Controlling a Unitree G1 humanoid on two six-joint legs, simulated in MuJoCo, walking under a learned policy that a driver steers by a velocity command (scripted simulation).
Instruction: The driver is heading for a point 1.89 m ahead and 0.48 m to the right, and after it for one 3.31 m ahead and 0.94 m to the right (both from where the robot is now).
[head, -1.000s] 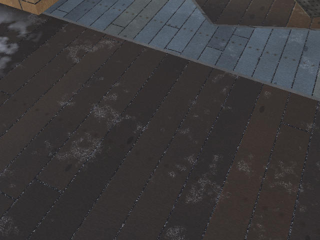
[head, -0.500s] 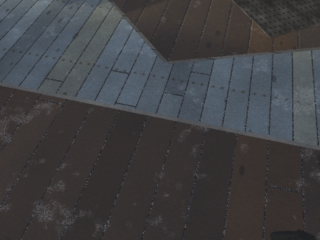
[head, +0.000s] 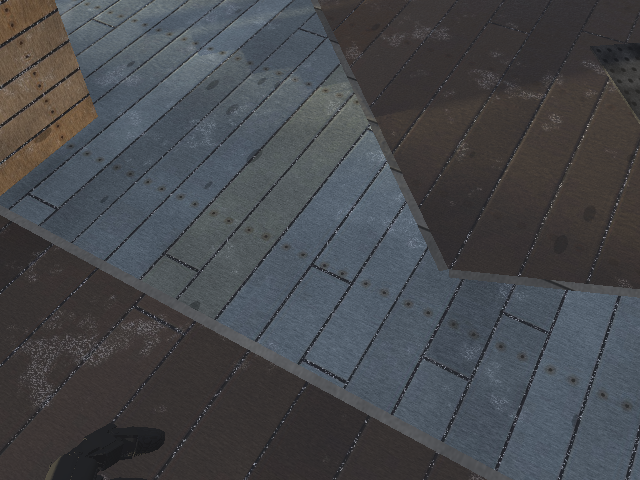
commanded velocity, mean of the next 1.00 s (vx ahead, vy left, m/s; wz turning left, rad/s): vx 0.22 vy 0.00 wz -0.43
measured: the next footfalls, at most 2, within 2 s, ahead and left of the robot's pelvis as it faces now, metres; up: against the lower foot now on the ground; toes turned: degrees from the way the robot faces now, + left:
left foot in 0.28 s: +0.42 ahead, +0.09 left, +0.00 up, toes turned -4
right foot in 0.68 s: +0.39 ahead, -0.18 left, +0.00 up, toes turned -27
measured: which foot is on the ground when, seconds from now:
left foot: up 0.00-0.26, down 0.28-0.68, up 0.70-1.00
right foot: down 0.00-0.28, up 0.30-0.66, down 0.68-1.00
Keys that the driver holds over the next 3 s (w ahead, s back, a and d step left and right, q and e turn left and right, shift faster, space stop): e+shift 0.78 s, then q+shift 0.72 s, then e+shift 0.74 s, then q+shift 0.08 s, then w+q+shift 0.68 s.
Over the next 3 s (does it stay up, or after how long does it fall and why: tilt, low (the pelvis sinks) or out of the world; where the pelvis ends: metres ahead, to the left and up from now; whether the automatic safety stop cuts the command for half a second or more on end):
stays up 0.68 -0.15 -0.02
